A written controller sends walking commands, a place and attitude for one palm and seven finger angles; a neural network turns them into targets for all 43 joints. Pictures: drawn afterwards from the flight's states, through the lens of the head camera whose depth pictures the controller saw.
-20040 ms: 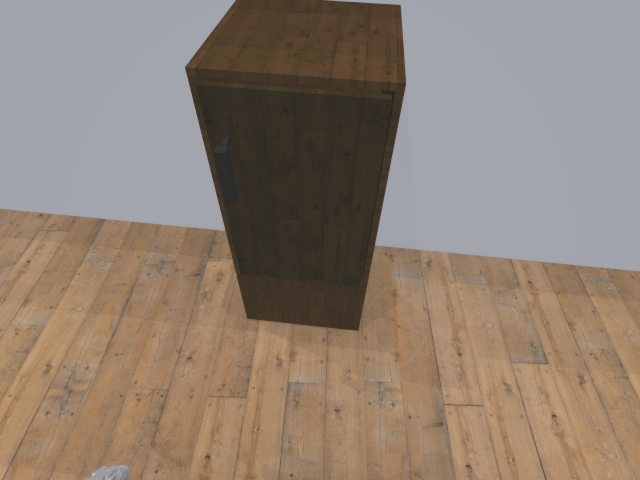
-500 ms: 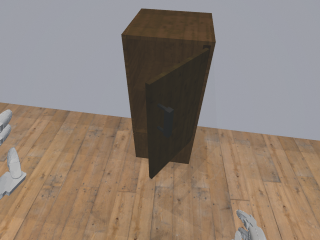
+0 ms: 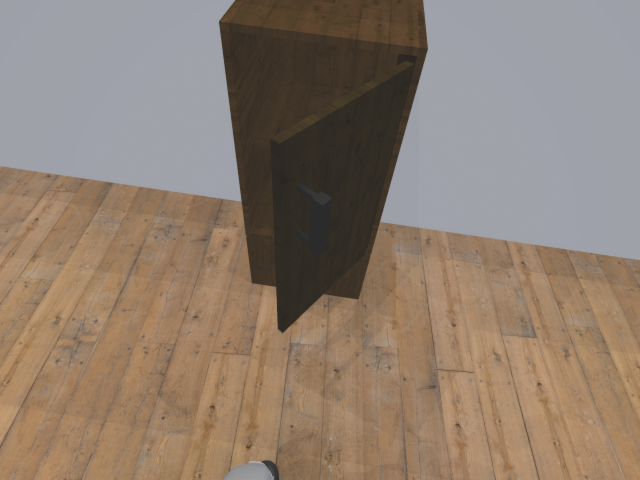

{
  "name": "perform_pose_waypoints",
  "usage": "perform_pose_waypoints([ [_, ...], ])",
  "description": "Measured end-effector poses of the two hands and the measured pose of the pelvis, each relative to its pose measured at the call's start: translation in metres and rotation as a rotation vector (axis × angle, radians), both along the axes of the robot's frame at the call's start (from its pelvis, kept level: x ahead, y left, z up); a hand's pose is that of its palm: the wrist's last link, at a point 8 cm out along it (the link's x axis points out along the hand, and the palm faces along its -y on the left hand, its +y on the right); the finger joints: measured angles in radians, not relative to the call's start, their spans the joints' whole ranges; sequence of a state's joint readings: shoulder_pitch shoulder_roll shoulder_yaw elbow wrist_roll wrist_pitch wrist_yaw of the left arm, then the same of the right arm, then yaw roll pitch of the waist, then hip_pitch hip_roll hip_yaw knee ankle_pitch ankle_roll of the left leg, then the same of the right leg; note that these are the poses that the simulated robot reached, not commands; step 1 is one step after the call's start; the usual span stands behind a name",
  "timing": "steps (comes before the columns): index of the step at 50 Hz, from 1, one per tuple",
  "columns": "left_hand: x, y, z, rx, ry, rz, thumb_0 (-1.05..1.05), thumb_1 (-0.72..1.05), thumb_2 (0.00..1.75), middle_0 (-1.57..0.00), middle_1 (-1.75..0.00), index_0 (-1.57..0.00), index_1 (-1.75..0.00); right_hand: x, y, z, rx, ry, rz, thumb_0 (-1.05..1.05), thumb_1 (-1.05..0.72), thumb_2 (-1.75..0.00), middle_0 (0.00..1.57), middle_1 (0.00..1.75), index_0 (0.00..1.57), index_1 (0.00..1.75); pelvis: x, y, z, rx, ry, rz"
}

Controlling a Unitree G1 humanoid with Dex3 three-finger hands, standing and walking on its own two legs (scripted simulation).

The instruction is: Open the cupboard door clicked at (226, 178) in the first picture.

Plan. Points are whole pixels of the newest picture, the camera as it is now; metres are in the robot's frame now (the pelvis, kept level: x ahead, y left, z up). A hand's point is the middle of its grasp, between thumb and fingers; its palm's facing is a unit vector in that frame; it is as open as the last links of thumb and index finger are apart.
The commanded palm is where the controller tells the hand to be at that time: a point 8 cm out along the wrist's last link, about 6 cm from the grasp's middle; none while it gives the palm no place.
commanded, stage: let the arm hang, fingers relaxed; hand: left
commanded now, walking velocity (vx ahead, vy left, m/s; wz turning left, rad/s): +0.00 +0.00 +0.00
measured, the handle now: (310, 219) +0.53 +0.04 -0.03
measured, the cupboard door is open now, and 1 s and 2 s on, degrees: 57 57 57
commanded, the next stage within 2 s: look to check the result in 0.72 s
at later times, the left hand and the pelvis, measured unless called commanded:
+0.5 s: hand out of the picture -0.01 +0.13 -0.17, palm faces +0.06 -0.98 -0.18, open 7.3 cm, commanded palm none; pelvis +0.03 -0.02 +0.00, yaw -1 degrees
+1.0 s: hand out of the picture +0.00 +0.16 -0.17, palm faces +0.01 -0.98 -0.22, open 7.3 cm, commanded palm none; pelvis +0.04 -0.01 +0.00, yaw -2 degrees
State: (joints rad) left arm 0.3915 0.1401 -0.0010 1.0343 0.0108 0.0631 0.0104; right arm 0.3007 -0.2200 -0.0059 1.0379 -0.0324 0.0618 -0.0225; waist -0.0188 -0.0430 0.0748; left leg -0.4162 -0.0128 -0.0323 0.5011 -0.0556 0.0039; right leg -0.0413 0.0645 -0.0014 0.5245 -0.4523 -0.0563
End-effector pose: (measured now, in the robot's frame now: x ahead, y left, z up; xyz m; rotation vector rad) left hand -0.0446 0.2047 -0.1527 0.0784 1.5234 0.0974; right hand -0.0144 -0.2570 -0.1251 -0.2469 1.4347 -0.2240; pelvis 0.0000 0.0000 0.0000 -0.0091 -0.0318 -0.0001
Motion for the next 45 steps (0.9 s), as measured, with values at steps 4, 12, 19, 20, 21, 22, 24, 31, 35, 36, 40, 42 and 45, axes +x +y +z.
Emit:
perform_pose_waypoints([
  [4, -0.065, -0.009, 0.017, 0.017, 0.183, 0.059, 0.01, 0.93, 0.89, -0.2, -0.3, -0.2, -0.3, -0.023, 0.013, -0.004, 0.046, 0.098, -0.035, 0.01, -0.91, -0.9, 0.2, 0.3, 0.2, 0.3, 0.005, -0.005, 0.003, -0.004, 0.0, 0.001],
  [12, -0.093, -0.013, 0.034, 0.081, 0.279, 0.086, 0.01, 0.92, 0.89, -0.2, -0.3, -0.2, -0.3, -0.014, 0.043, -0.022, 0.143, 0.081, -0.067, 0.01, -0.91, -0.9, 0.2, 0.3, 0.2, 0.3, 0.014, -0.01, 0.003, -0.001, -0.019, -0.01],
  [19, -0.035, -0.018, 0.021, 0.091, 0.107, 0.074, 0.0, 0.91, 0.89, -0.2, -0.3, -0.2, -0.3, 0.008, 0.046, -0.031, 0.173, 0.034, -0.054, 0.03, -0.94, -0.9, 0.2, 0.3, 0.2, 0.3, 0.021, -0.014, 0.001, 0.015, -0.025, -0.011],
  [20, -0.024, -0.02, 0.018, 0.089, 0.078, 0.069, 0.0, 0.91, 0.89, -0.2, -0.3, -0.2, -0.3, 0.01, 0.044, -0.031, 0.171, 0.027, -0.056, 0.03, -0.94, -0.9, 0.2, 0.3, 0.2, 0.3, 0.023, -0.014, 0.001, 0.017, -0.026, -0.011],
  [21, -0.013, -0.021, 0.016, 0.086, 0.05, 0.064, 0.0, 0.91, 0.89, -0.2, -0.3, -0.2, -0.3, 0.012, 0.042, -0.031, 0.167, 0.021, -0.057, 0.03, -0.94, -0.9, 0.2, 0.3, 0.2, 0.3, 0.024, -0.015, 0.001, 0.018, -0.026, -0.011],
  [22, -0.003, -0.023, 0.014, 0.082, 0.024, 0.058, 0.0, 0.91, 0.89, -0.2, -0.3, -0.2, -0.3, 0.014, 0.04, -0.031, 0.163, 0.014, -0.058, 0.03, -0.94, -0.9, 0.2, 0.3, 0.2, 0.3, 0.025, -0.016, 0.001, 0.019, -0.027, -0.012],
  [24, 0.017, -0.026, 0.01, 0.073, -0.023, 0.048, 0.0, 0.91, 0.89, -0.2, -0.3, -0.2, -0.3, 0.019, 0.035, -0.029, 0.151, -0.001, -0.062, 0.03, -0.93, -0.9, 0.2, 0.3, 0.2, 0.3, 0.027, -0.018, 0.001, 0.02, -0.027, -0.014],
  [31, 0.065, -0.031, 0.003, 0.048, -0.12, 0.017, 0.0, 0.91, 0.89, -0.2, -0.3, -0.2, -0.3, 0.033, 0.023, -0.023, 0.107, -0.042, -0.073, 0.01, -0.92, -0.9, 0.2, 0.3, 0.2, 0.3, 0.035, -0.02, 0.0, 0.019, -0.029, -0.025],
  [35, 0.075, -0.025, 0.002, 0.053, -0.126, 0.005, 0.0, 0.91, 0.89, -0.2, -0.3, -0.2, -0.3, 0.038, 0.022, -0.021, 0.096, -0.052, -0.078, 0.01, -0.92, -0.9, 0.19, 0.3, 0.2, 0.3, 0.038, -0.018, 0.0, 0.02, -0.028, -0.031],
  [36, 0.075, -0.023, 0.003, 0.056, -0.123, 0.002, 0.0, 0.91, 0.89, -0.2, -0.3, -0.2, -0.3, 0.038, 0.023, -0.021, 0.095, -0.053, -0.078, 0.01, -0.92, -0.9, 0.19, 0.3, 0.19, 0.3, 0.039, -0.018, 0.0, 0.021, -0.028, -0.032],
  [40, 0.072, -0.013, 0.005, 0.075, -0.1, -0.003, 0.0, 0.91, 0.89, -0.2, -0.3, -0.2, -0.3, 0.039, 0.026, -0.021, 0.099, -0.048, -0.08, 0.01, -0.92, -0.9, 0.19, 0.3, 0.19, 0.3, 0.04, -0.015, 0.0, 0.022, -0.027, -0.036],
  [42, 0.068, -0.008, 0.006, 0.085, -0.085, -0.003, 0.0, 0.91, 0.89, -0.2, -0.3, -0.2, -0.3, 0.039, 0.028, -0.021, 0.101, -0.041, -0.081, 0.01, -0.92, -0.9, 0.19, 0.3, 0.2, 0.3, 0.04, -0.014, 0.001, 0.022, -0.026, -0.036],
  [45, 0.06, -0.001, 0.009, 0.097, -0.059, -0.003, 0.0, 0.91, 0.89, -0.2, -0.3, -0.2, -0.3, 0.037, 0.03, -0.021, 0.105, -0.032, -0.08, 0.01, -0.92, -0.9, 0.2, 0.3, 0.2, 0.3, 0.039, -0.012, 0.001, 0.022, -0.025, -0.038],
])
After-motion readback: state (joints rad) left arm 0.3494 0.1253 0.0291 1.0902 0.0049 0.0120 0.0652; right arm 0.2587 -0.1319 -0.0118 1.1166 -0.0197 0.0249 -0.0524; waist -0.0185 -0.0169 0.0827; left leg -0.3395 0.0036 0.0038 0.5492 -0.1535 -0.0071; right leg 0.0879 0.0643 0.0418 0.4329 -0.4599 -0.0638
